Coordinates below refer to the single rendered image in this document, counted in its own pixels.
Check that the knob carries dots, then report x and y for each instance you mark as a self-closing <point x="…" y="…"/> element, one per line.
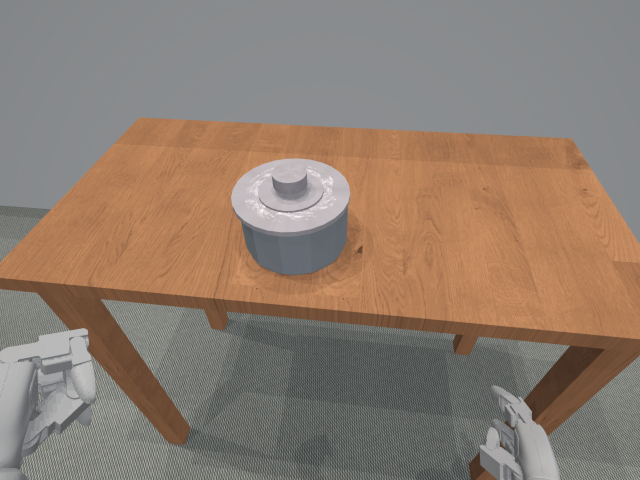
<point x="289" y="178"/>

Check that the lid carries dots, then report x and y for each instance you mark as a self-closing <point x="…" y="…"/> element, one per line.
<point x="260" y="207"/>

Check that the right robot hand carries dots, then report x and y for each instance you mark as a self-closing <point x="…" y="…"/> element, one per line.
<point x="528" y="453"/>

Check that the pot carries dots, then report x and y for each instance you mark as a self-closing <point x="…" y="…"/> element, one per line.
<point x="298" y="255"/>

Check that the table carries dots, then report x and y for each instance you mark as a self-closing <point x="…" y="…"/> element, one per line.
<point x="478" y="235"/>

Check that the left robot hand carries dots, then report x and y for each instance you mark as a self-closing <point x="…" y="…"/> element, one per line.
<point x="66" y="381"/>

